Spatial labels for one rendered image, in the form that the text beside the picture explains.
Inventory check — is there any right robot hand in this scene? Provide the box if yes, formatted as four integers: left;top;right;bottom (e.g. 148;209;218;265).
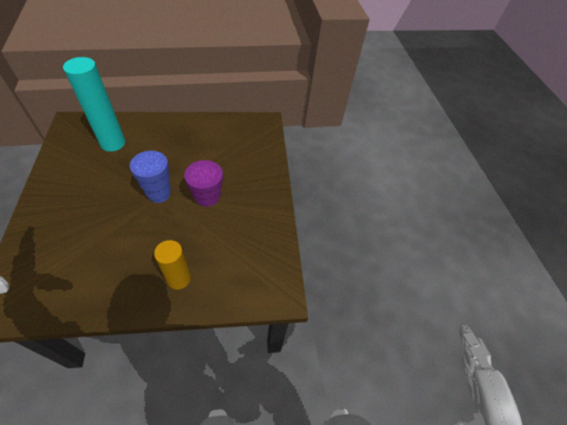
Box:
453;323;523;425

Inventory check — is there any coffee table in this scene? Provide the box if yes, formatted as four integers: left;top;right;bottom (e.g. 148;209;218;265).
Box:
0;112;308;368

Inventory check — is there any sofa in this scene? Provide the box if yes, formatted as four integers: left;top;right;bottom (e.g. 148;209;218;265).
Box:
0;0;369;147

